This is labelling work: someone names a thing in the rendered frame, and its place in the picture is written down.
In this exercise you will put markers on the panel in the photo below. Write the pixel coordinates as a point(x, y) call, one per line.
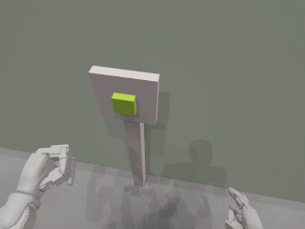
point(145, 86)

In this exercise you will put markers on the robot left hand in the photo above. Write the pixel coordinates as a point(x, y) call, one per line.
point(45, 168)

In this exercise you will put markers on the robot right hand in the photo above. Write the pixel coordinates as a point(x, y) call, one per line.
point(248, 218)

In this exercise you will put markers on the button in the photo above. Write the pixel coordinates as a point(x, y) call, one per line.
point(124, 104)

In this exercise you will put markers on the robot left forearm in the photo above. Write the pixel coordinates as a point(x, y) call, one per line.
point(19, 212)

